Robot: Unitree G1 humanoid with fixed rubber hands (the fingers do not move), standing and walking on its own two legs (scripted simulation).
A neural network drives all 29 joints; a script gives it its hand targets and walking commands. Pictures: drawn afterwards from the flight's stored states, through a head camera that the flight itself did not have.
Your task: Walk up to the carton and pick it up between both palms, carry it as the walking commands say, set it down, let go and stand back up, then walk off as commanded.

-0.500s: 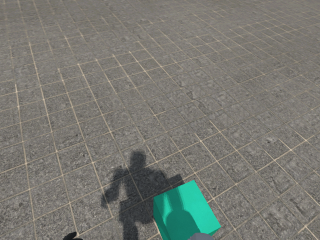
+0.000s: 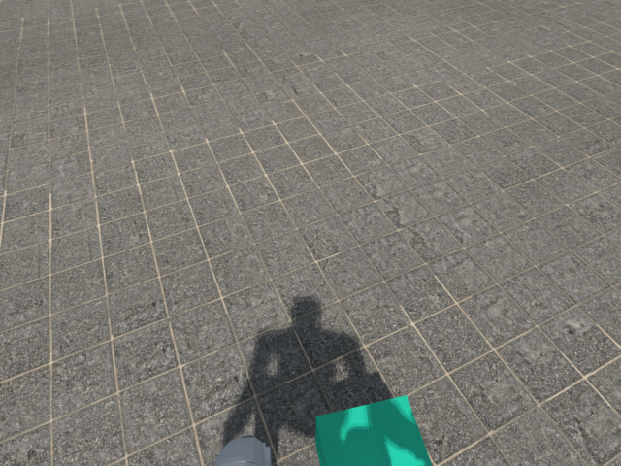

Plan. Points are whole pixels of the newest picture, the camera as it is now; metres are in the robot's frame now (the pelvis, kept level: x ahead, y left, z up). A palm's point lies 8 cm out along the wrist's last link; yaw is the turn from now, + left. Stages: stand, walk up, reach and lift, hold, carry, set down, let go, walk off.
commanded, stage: walk off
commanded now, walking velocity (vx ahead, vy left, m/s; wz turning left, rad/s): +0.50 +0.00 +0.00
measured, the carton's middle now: out of the picture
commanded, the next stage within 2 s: none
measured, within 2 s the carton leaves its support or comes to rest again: neither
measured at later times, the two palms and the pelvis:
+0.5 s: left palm (165, 331) +0.33 +0.28 -0.12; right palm out of the picture +0.09 -0.17 -0.11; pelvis +0.20 +0.05 +0.01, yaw -2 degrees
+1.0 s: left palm (210, 348) +0.31 +0.20 -0.13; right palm (479, 290) +0.45 -0.28 -0.13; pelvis +0.38 -0.03 +0.00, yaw +0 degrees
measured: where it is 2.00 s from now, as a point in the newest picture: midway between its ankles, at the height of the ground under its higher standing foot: (335, 319)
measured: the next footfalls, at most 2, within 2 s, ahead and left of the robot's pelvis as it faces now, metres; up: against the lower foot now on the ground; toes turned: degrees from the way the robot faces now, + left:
left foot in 0.18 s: +0.25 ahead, +0.13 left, +0.00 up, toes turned +7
right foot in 0.60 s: +0.36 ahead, -0.13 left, +0.00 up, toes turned -11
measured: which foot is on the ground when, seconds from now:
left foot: up 0.00-0.16, down 0.18-0.76, up 0.78-1.00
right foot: down 0.00-0.20, up 0.22-0.58, down 0.60-1.00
